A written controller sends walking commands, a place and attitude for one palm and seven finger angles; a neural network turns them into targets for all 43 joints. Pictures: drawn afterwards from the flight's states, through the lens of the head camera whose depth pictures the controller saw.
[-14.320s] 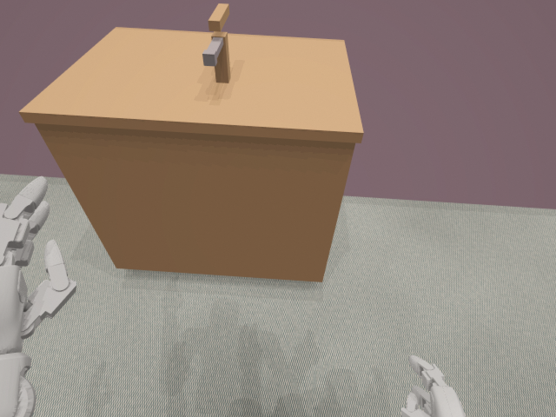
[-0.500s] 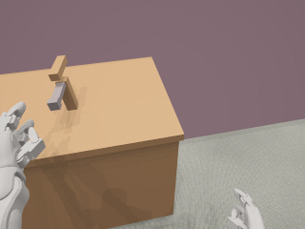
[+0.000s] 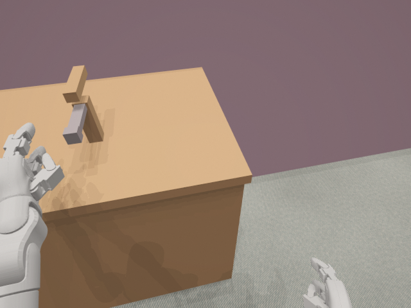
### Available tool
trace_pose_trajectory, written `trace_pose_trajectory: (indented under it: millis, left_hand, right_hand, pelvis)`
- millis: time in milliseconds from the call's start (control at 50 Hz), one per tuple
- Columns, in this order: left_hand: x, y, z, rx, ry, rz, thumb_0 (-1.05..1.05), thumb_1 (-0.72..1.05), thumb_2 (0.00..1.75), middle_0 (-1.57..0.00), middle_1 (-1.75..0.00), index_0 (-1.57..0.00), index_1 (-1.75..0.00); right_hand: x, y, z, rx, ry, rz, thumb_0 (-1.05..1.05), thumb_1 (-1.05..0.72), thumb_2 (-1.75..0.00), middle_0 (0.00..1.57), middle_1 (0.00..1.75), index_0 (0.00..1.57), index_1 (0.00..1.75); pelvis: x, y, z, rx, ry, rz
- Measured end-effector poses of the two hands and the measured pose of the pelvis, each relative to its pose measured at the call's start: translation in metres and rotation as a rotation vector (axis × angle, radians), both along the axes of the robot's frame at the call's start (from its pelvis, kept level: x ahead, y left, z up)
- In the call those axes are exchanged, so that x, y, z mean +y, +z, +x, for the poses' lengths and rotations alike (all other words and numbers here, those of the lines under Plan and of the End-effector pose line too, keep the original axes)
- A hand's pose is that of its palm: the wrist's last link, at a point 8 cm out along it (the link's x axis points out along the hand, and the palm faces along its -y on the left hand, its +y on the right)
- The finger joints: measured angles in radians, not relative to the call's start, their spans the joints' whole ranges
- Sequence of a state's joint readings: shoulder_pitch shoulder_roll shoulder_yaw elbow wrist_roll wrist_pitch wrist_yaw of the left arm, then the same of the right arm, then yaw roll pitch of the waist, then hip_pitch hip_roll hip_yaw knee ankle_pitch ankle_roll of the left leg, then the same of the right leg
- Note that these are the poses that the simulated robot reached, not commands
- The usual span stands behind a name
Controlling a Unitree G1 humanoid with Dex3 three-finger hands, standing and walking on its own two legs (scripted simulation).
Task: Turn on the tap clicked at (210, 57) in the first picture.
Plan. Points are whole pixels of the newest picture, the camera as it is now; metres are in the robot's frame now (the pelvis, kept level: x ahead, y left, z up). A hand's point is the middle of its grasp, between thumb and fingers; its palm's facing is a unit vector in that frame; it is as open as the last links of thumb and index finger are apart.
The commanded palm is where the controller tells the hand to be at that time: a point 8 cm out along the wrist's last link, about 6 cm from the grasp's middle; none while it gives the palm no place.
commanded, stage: reach beside the lever's end, fingers flat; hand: left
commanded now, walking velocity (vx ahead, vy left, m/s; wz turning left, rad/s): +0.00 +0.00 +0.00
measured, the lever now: (73, 135) +0.39 +0.33 +0.15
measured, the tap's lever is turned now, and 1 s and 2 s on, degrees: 0 0 3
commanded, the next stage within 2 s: push the lever round in 1.08 s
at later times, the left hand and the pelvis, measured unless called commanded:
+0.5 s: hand (59, 156) +0.32 +0.32 +0.15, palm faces +0.56 -0.82 -0.11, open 7.8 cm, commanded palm +0.28 +0.36 +0.15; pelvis +0.00 -0.01 +0.00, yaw +0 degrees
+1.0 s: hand (55, 154) +0.34 +0.34 +0.14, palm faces +0.54 -0.83 -0.10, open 7.8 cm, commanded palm +0.29 +0.37 +0.14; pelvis +0.00 +0.00 +0.00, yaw -1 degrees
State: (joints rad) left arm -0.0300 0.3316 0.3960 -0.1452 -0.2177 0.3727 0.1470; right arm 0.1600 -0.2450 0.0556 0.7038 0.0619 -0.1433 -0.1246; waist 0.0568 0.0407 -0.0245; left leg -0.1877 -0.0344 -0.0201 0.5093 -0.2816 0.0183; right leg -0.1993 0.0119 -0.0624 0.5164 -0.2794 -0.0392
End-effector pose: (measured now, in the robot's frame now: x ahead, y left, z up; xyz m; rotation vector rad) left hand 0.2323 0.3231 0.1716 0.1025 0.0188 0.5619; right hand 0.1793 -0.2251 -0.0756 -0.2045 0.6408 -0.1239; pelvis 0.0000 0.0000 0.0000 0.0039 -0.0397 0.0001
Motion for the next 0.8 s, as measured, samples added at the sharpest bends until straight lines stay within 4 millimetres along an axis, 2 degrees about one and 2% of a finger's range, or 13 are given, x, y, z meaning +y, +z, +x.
trace_pose_trajectory:
  millis: [400,620,800]
  left_hand:
    - [0.019,-0.007,0.039,0.019,0.016,-0.007,0.02,0.9,0.9,-0.17,-0.18,-0.16,-0.19]
    - [0.04,-0.016,0.05,0.032,0.057,0.002,0.02,0.9,0.9,-0.16,-0.16,-0.15,-0.16]
    - [0.052,-0.019,0.061,0.036,0.029,-0.015,0.02,0.9,0.9,-0.16,-0.15,-0.15,-0.16]
  right_hand:
    - [-0.023,-0.012,-0.029,0.095,-0.066,-0.022,0.01,-0.9,-0.9,0.2,0.3,0.21,0.3]
    - [-0.041,-0.02,-0.054,0.169,-0.101,-0.044,0.01,-0.9,-0.9,0.2,0.3,0.21,0.3]
    - [-0.048,-0.024,-0.077,0.216,-0.153,-0.045,0.01,-0.9,-0.9,0.2,0.3,0.21,0.3]
  pelvis:
    - [-0.005,0.0,0.0,0.033,-0.004,0.0]
    - [-0.01,-0.001,0.0,0.058,-0.003,-0.005]
    - [-0.009,-0.002,-0.001,0.08,-0.011,-0.007]
